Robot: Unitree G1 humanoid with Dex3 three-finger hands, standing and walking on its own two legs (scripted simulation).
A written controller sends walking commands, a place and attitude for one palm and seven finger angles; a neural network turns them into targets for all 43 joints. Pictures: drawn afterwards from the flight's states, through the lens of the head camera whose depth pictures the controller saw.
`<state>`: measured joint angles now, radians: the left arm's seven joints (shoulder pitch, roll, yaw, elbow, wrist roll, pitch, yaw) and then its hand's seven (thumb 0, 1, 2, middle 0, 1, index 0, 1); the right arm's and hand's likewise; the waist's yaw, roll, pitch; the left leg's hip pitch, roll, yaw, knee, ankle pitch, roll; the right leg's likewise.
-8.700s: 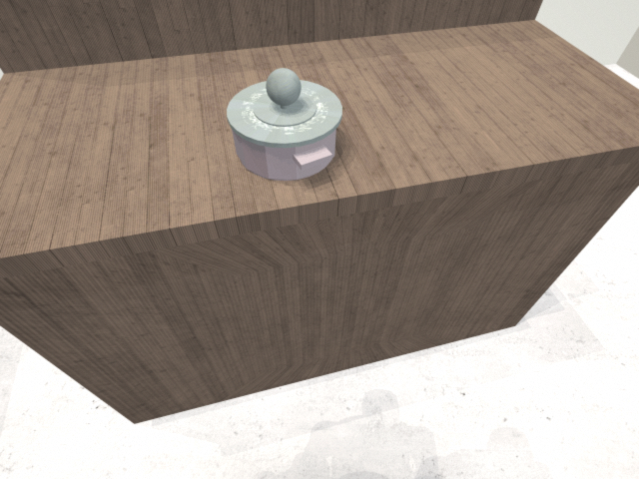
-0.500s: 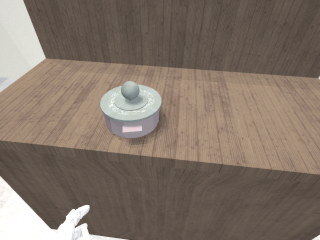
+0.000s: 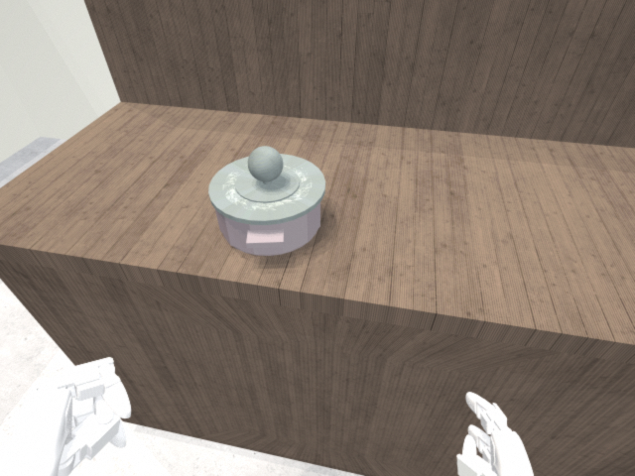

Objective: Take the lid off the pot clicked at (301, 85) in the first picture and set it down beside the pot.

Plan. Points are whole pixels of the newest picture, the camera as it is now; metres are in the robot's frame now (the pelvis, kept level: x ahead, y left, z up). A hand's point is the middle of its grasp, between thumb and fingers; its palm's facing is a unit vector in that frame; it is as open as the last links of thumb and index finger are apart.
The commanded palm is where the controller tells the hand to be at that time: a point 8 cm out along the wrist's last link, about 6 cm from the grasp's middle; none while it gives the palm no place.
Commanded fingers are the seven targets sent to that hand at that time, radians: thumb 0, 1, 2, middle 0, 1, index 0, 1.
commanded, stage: raise the hand higher, near the body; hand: left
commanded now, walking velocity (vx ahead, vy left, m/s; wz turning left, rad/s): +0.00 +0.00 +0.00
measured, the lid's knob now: (265, 164) +0.49 +0.14 +0.17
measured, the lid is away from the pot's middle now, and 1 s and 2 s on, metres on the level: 0.00 0.00 0.00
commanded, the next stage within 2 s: reach forward and open the fingers in 0.82 s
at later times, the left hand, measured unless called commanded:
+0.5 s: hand (101, 350) +0.18 +0.24 +0.14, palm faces +0.32 -0.84 -0.44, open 3.1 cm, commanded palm +0.12 +0.28 +0.18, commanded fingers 0.00 0.90 0.90 -1.30 -1.50 -1.30 -1.50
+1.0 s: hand (101, 284) +0.22 +0.23 +0.21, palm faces +0.41 -0.66 -0.63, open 3.1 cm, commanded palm +0.16 +0.28 +0.23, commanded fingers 0.00 0.76 1.00 -1.27 -1.32 -1.27 -1.32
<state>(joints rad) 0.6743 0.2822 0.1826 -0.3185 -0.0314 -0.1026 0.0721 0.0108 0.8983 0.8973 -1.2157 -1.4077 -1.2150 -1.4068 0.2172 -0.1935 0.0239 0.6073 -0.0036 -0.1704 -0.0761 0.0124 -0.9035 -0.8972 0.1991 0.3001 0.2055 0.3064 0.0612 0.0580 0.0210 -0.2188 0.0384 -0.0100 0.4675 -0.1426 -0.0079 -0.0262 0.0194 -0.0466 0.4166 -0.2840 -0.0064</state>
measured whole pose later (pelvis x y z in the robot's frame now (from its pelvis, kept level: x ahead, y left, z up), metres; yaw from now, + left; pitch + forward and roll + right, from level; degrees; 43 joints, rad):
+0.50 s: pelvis +0.03 +0.01 +0.00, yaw -1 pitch -5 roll -1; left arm 0.69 0.33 0.28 -0.56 -0.03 -0.12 0.06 0.01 0.89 0.90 -1.30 -1.50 -1.30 -1.50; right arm 0.18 -0.20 0.00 0.59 0.01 -0.19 -0.08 0.01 -0.90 -0.90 0.20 0.30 0.20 0.31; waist 0.08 0.04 0.02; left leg -0.20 0.02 0.03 0.48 -0.19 0.01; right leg -0.01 -0.01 -0.01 0.40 -0.31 0.01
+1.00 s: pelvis +0.03 +0.01 +0.00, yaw -1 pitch -3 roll -1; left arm 0.47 0.42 0.33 -0.65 0.17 -0.09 0.09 0.01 0.88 0.90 -1.31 -1.49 -1.31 -1.49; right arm 0.18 -0.22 0.03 0.58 -0.02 -0.12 -0.04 0.01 -0.90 -0.90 0.20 0.30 0.20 0.30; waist 0.08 0.06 0.01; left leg -0.25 0.02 0.03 0.50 -0.19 0.01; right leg -0.07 -0.01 -0.02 0.45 -0.33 0.01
